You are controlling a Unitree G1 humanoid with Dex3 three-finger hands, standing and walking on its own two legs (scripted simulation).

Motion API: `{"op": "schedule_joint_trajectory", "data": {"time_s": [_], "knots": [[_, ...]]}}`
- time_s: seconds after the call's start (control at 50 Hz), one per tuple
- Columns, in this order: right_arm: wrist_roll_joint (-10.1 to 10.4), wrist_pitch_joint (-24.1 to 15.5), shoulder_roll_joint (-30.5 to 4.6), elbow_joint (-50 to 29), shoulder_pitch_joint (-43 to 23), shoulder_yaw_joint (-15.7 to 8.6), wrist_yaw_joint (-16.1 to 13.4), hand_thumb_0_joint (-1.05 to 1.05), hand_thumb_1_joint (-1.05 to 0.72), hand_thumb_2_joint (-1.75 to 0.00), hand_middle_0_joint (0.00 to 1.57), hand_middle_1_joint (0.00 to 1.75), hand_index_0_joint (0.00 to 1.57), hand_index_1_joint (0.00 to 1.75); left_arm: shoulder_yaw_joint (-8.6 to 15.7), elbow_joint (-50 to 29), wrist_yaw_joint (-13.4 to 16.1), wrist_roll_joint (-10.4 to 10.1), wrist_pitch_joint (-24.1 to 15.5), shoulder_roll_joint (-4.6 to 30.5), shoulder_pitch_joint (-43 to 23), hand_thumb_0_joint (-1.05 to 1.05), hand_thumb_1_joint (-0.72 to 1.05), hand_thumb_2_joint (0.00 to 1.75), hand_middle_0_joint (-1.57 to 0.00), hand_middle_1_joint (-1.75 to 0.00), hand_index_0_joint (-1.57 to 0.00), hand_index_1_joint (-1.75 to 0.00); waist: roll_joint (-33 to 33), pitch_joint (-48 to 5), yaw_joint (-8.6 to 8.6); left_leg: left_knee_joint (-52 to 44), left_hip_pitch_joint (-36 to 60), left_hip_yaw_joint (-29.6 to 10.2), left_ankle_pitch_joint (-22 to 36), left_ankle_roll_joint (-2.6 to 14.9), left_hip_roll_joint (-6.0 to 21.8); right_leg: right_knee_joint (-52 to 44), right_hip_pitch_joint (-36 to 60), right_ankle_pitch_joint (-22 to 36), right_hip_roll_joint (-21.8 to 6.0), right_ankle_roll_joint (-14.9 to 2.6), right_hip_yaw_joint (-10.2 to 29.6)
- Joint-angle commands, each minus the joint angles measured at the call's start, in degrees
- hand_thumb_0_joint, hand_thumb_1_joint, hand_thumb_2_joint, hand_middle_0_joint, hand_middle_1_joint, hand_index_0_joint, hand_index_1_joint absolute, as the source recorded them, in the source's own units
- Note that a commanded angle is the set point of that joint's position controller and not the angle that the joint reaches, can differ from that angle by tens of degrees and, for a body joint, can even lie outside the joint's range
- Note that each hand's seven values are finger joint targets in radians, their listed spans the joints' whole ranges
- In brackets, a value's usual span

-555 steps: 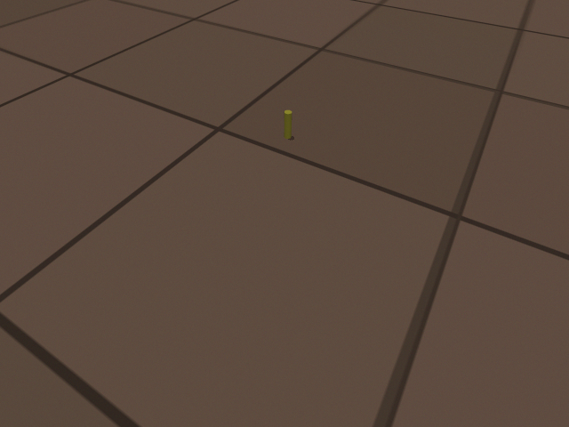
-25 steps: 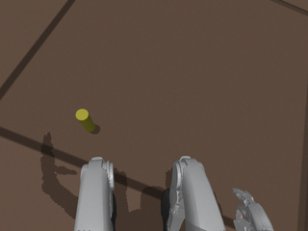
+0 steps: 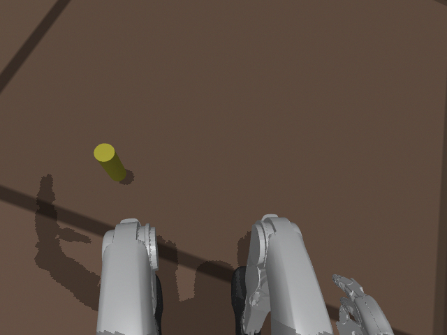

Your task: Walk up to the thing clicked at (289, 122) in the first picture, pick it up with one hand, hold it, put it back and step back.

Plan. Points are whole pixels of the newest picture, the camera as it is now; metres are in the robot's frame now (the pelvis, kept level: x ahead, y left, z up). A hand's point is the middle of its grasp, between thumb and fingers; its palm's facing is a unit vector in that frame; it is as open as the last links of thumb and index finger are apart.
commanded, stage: go down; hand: left
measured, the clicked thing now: (112, 164) +0.49 +0.24 -0.32
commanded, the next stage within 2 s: approach in 0.24 s
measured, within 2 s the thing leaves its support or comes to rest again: neither
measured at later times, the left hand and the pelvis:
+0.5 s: hand out of the picture +0.40 +0.42 -0.01, palm faces +0.18 -0.98 -0.08, open 17.5 cm; pelvis +0.00 +0.00 -0.02, yaw -1 degrees
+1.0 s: hand (60, 175) +0.43 +0.32 -0.22, palm faces +0.09 -1.00 +0.02, open 17.6 cm; pelvis -0.01 +0.01 -0.10, yaw -7 degrees
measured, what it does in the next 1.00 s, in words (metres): lowers itself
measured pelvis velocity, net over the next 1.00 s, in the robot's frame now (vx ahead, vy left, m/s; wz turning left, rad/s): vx -0.01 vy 0.01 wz -0.12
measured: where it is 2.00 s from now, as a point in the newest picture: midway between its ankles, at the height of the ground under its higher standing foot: (199, 327)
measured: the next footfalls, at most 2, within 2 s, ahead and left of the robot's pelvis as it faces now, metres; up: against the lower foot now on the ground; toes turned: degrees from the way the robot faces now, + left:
none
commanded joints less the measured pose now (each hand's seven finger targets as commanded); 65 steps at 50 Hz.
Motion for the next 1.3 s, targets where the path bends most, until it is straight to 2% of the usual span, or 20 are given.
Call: {"op": "schedule_joint_trajectory", "data": {"time_s": [0.0, 0.06, 0.1, 0.3, 0.32, 0.34, 0.44, 0.48, 0.54, 0.6, 0.7, 0.76, 0.8, 0.84, 0.9, 0.94, 0.98, 1.14, 1.16, 1.28], "knots": [[0.7, -1.6, -13.5, -2.8, 7.8, -4.9, -1.3, 0.0, -0.92, -0.91, 0.2, 0.3, 0.2, 0.3, 3.8, -10.9, -0.5, -2.3, -3.1, 24.1, -11.6, 0.0, -0.52, 0.07, -0.05, -0.06, -0.04, -0.07, 14.5, -36.0, 1.93, -16.2, 29.8, 0.7, 9.6, 0.56, -1.2, -11.5, 13.1, 8.9, 2.3, -2.61, -0.5], [0.5, -1.6, -13.6, -2.6, 7.8, -4.7, -1.3, 0.0, -0.92, -0.91, 0.2, 0.3, 0.2, 0.3, 3.5, -10.8, -0.8, -2.4, -3.1, 24.2, -12.4, 0.0, -0.53, 0.08, -0.05, -0.06, -0.04, -0.07, 15.1, -34.4, 1.59, -15.9, 28.7, 0.5, 7.8, 0.58, -1.2, -11.2, 12.2, 7.8, 2.2, -2.58, -0.6], [0.6, -1.6, -13.9, -2.9, 7.5, -4.4, -1.2, 0.0, -0.92, -0.91, 0.2, 0.3, 0.2, 0.3, 4.7, -9.8, -0.6, -2.3, -3.1, 25.5, -11.4, 0.0, -0.52, 0.07, -0.05, -0.06, -0.04, -0.07, 15.3, -33.2, 2.24, -16.6, 28.3, -0.2, 6.6, 0.45, -1.1, -10.3, 11.3, 7.2, 2.2, -2.61, -1.0], [0.3, -1.3, -14.4, -3.0, 7.6, -3.9, -1.2, 0.0, -0.92, -0.91, 0.2, 0.3, 0.2, 0.3, 4.9, -9.1, -1.7, -2.6, -3.5, 27.3, -13.4, 0.0, -0.52, 0.07, -0.05, -0.06, -0.04, -0.07, 15.2, -33.1, 1.25, -14.0, 26.3, 0.7, 6.3, 0.79, -1.3, -10.0, 11.3, 6.7, 2.4, -2.44, -1.0], [0.1, -1.3, -14.3, -3.2, 7.6, -3.5, -1.1, 0.0, -0.93, -0.91, 0.2, 0.3, 0.2, 0.3, 5.3, -8.9, -1.7, -2.8, -3.5, 27.7, -12.7, 0.0, -0.53, 0.14, -0.07, -0.11, -0.03, -0.14, 14.7, -33.6, 1.48, -13.6, 25.8, 0.9, 7.3, 0.77, -1.3, -9.9, 12.9, 7.4, 2.5, -2.38, -0.9], [0.2, -1.3, -14.3, -3.0, 7.5, -3.4, -1.1, 0.0, -0.91, -0.9, 0.2, 0.3, 0.2, 0.3, 5.4, -8.2, -1.8, -2.7, -3.5, 28.2, -12.9, 0.0, -0.58, 0.06, -0.08, -0.06, -0.05, -0.08, 14.0, -33.2, 1.2, -13.2, 24.5, 1.0, 6.6, 0.95, -1.4, -10.1, 12.9, 6.9, 2.6, -2.33, -1.0], [-0.4, -1.8, -14.6, -2.9, 6.4, -2.1, -0.8, 0.0, -0.92, -0.91, 0.2, 0.3, 0.2, 0.3, 4.1, -1.7, -3.0, -4.8, -6.5, 23.6, -12.9, 0.0, -0.61, 0.01, -0.08, -0.06, -0.06, -0.08, 10.2, -27.0, -1.86, -9.9, 19.9, 0.2, 5.7, 1.21, -1.2, -8.6, 10.2, 6.5, 3.1, -1.99, -2.1], [-0.8, -2.1, -15.0, -3.0, 6.5, -1.3, -0.5, 0.0, -0.91, -0.9, 0.2, 0.3, 0.2, 0.3, 4.2, -0.2, -3.0, -5.5, -8.4, 23.8, -13.7, 0.0, -0.61, 0.01, -0.08, -0.07, -0.06, -0.08, 9.8, -26.9, -2.4, -8.3, 19.1, 0.2, 6.7, 1.09, -1.1, -7.4, 10.2, 7.2, 3.3, -1.97, -2.4], [-1.7, -2.1, -15.7, -3.3, 5.1, -0.4, -0.1, 0.0, -0.91, -0.9, 0.2, 0.3, 0.2, 0.3, 1.8, 2.8, -2.7, -5.7, -10.8, 21.7, -14.5, 0.0, -0.61, 0.01, -0.08, -0.07, -0.07, -0.08, 10.6, -25.2, -3.27, -6.8, 18.6, -0.2, 5.0, 0.86, -0.7, -6.3, 8.7, 6.0, 3.6, -2.02, -3.1], [-2.8, -1.7, -16.5, -3.6, 4.3, 0.9, 0.5, 0.0, -0.91, -0.9, 0.2, 0.3, 0.2, 0.3, 2.2, 4.9, -1.6, -5.5, -13.6, 22.3, -14.3, 0.0, -0.61, 0.01, -0.08, -0.07, -0.06, -0.08, 11.3, -25.4, -3.69, -4.9, 19.0, -1.0, 6.2, 0.44, -0.4, -4.1, 8.7, 7.3, 3.9, -1.99, -4.2], [-5.3, 0.0, -17.9, -3.9, 2.1, 3.1, 1.3, 0.0, -0.92, -0.9, 0.2, 0.3, 0.2, 0.3, 4.2, 2.4, 0.6, -3.6, -19.0, 27.7, -16.1, 0.0, -0.61, 0.02, -0.08, -0.08, -0.06, -0.09, 17.3, -28.3, -3.52, -2.3, 22.9, -1.9, 10.1, -0.54, 0.4, -0.3, 9.1, 10.0, 4.2, -2.06, -5.3], [-6.9, 1.3, -18.3, -3.9, 0.0, 4.5, 1.8, 0.0, -0.92, -0.91, 0.2, 0.3, 0.2, 0.3, 4.2, 2.6, 2.2, -3.2, -22.1, 27.0, -14.8, 0.0, -0.61, 0.04, -0.07, -0.09, -0.06, -0.1, 20.3, -26.8, -4.1, -1.3, 23.4, -2.6, 10.8, -1.02, 0.7, 1.5, 8.6, 10.7, 4.5, -2.09, -6.2], [-7.9, 2.0, -18.9, -4.2, -1.2, 5.1, 2.1, 0.0, -0.92, -0.91, 0.2, 0.3, 0.2, 0.3, 3.0, 4.1, 2.9, -3.3, -23.7, 24.2, -13.2, 0.0, -0.6, 0.04, -0.07, -0.09, -0.06, -0.1, 20.1, -25.6, -5.05, -0.1, 23.2, -3.1, 10.0, -1.08, 1.0, 2.1, 8.1, 10.5, 4.7, -1.89, -6.9], [-8.8, 2.7, -19.4, -3.9, -2.2, 5.9, 2.2, 0.0, -0.92, -0.91, 0.2, 0.3, 0.2, 0.3, 2.3, 4.4, 3.7, -2.9, -25.4, 24.1, -13.0, 0.0, -0.6, 0.05, -0.07, -0.09, -0.05, -0.1, 21.1, -24.2, -6.05, 0.8, 22.5, -3.4, 9.9, -1.24, 1.2, 2.8, 8.4, 11.0, 4.9, -1.83, -7.4], [-10.0, 3.6, -20.0, -4.2, -4.3, 7.0, 2.6, 0.0, -0.94, -0.91, 0.2, 0.3, 0.2, 0.3, -0.4, 5.9, 5.3, -3.0, -27.6, 19.2, -11.7, 0.0, -0.61, 0.05, -0.07, -0.1, -0.06, -0.11, 21.4, -22.6, -7.55, 1.8, 24.1, -4.9, 11.4, -1.72, 1.6, 4.4, 7.2, 12.4, 4.9, -1.76, -8.9], [-10.6, 3.9, -20.2, -4.4, -5.4, 7.9, 2.9, 0.0, -0.94, -0.91, 0.2, 0.3, 0.2, 0.3, -1.7, 7.0, 6.7, -3.1, -29.0, 17.9, -12.8, 0.0, -0.61, 0.06, -0.06, -0.1, -0.05, -0.11, 20.5, -21.0, -8.65, 3.3, 22.2, -5.1, 9.8, -1.55, 1.6, 4.5, 7.4, 11.9, 5.1, -1.58, -9.2], [-11.3, 4.3, -20.6, -4.4, -6.4, 9.0, 3.2, 0.0, -0.94, -0.91, 0.2, 0.3, 0.2, 0.3, -1.9, 7.5, 8.7, -2.6, -31.1, 18.9, -13.6, 0.0, -0.61, 0.01, -0.07, -0.08, -0.07, -0.08, 19.7, -19.5, -9.3, 4.2, 20.1, -5.6, 8.5, -1.46, 1.6, 5.0, 8.5, 11.6, 5.3, -1.44, -9.8], [-14.1, 6.2, -21.6, -5.3, -9.6, 11.3, 5.0, 0.0, -0.96, -0.91, 0.2, 0.3, 0.2, 0.3, -2.6, 10.3, 16.8, -1.5, -36.4, 15.2, -10.8, 0.0, -0.61, 0.02, -0.07, -0.08, -0.07, -0.08, 20.0, -16.4, -9.5, 5.6, 19.4, -6.9, 9.4, -2.1, 1.8, 6.5, 10.3, 13.3, 5.9, -1.23, -11.5], [-14.4, 6.4, -21.5, -5.3, -10.5, 11.5, 5.2, 0.0, -0.96, -0.91, 0.2, 0.3, 0.2, 0.3, -4.4, 9.8, 17.5, -1.2, -37.0, 13.8, -11.8, 0.0, -0.61, 0.01, -0.07, -0.08, -0.07, -0.08, 20.6, -15.2, -10.17, 5.6, 19.2, -7.1, 8.9, -2.14, 1.9, 6.6, 9.2, 13.0, 5.9, -1.22, -11.6], [-15.3, 7.6, -21.9, -5.9, -11.7, 12.2, 6.2, 0.0, -0.95, -0.91, 0.2, 0.3, 0.2, 0.3, -9.1, 11.3, 21.3, 0.3, -38.9, 10.0, -12.6, 0.0, -0.61, 0.02, -0.06, -0.07, -0.06, -0.06, 17.7, -12.0, -12.8, 6.4, 15.2, -7.7, 3.8, -1.62, 1.6, 5.9, 9.2, 11.0, 6.2, -0.74, -12.5]]}}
